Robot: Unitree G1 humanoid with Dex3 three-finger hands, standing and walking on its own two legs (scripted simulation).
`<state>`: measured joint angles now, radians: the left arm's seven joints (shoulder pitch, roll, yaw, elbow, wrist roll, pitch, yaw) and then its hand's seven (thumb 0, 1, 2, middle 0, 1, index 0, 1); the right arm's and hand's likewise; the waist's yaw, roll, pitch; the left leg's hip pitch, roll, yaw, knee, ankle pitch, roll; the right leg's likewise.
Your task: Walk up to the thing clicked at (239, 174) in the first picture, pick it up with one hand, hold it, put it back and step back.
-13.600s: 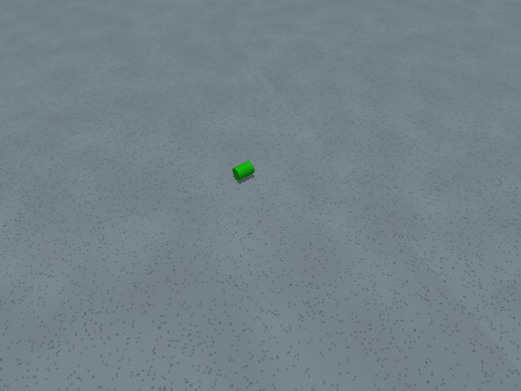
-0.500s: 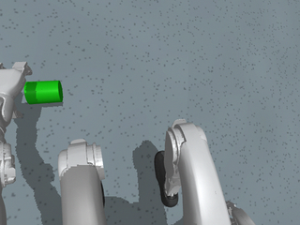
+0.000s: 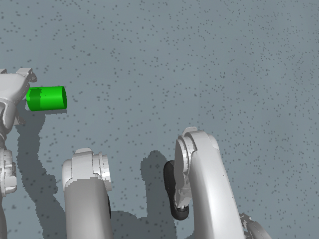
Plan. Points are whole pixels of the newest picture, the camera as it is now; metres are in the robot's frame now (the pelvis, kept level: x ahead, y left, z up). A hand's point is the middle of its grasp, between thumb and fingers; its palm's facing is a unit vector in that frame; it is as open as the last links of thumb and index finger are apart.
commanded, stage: rise first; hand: left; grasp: from above
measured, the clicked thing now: (48, 98) +0.50 +0.26 -0.29
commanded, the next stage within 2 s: approach in 0.18 s
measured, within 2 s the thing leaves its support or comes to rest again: neither
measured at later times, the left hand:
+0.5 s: hand (22, 97) +0.47 +0.28 -0.16, palm faces -0.46 -0.03 -0.89, open 12.2 cm
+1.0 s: hand (26, 96) +0.47 +0.28 -0.18, palm faces -0.50 -0.05 -0.86, open 12.8 cm
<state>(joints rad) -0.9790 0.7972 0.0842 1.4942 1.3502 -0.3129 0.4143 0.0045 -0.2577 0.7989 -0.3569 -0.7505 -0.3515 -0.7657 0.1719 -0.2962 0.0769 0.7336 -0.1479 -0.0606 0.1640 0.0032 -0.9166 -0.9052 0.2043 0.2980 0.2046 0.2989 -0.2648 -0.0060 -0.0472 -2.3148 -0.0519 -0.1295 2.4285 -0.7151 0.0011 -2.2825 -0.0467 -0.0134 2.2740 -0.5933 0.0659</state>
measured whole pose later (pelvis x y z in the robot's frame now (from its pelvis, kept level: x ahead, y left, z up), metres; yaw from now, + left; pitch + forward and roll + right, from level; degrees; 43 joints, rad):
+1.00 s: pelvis +0.00 +0.00 +0.00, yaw +0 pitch +34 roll -8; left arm -1.02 0.79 0.11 1.51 1.26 -0.18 0.36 0.01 -0.30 0.82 -0.29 -0.81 -0.30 -0.80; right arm 0.22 -0.30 0.12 0.69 -0.14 -0.07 0.17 0.00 -0.90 -0.89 0.21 0.30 0.21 0.30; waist -0.31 0.03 0.01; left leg -2.31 -0.04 -0.13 2.42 -0.71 -0.01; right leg -2.30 -0.04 -0.01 2.28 -0.58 0.08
